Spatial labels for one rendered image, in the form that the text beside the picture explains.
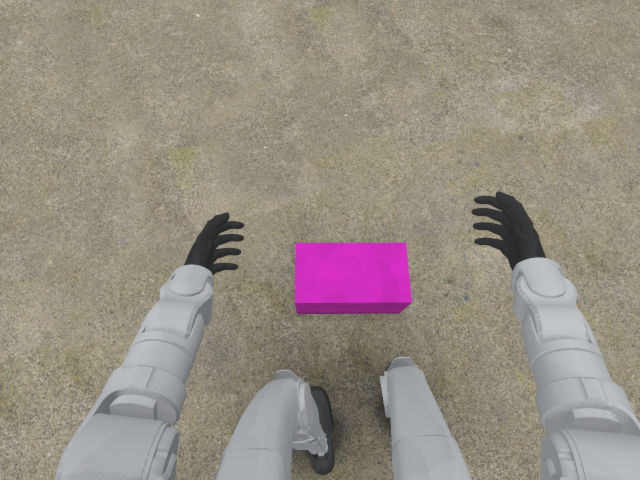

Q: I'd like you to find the robot right hand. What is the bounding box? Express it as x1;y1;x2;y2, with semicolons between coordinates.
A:
472;191;546;271

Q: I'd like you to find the robot shin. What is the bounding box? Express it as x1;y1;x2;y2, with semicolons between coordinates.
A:
387;357;426;380
275;370;328;455

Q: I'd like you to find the robot right upper arm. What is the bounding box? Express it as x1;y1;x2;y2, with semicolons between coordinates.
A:
540;428;640;480

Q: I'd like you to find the robot left upper arm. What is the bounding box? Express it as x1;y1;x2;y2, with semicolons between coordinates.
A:
60;413;179;480

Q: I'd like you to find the robot right forearm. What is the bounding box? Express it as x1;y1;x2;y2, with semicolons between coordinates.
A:
511;257;640;436

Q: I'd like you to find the robot left shin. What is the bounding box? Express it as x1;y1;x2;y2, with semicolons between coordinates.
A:
275;370;328;455

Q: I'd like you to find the robot left hand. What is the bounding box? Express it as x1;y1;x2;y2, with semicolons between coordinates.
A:
184;212;244;275

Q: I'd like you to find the carton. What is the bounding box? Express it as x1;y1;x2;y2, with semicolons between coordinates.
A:
295;243;412;314

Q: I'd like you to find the robot right shin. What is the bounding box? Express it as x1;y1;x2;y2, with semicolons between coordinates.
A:
387;357;426;380

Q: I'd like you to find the robot left forearm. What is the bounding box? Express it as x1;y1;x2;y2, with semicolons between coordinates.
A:
55;265;214;480

